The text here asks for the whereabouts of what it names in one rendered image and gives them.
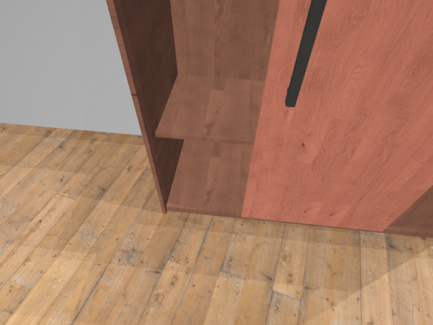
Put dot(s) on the handle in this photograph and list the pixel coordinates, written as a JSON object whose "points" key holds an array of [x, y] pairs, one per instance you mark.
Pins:
{"points": [[311, 27]]}

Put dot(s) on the wardrobe door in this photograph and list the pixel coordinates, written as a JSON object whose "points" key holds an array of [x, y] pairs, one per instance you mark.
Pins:
{"points": [[419, 215], [357, 149]]}

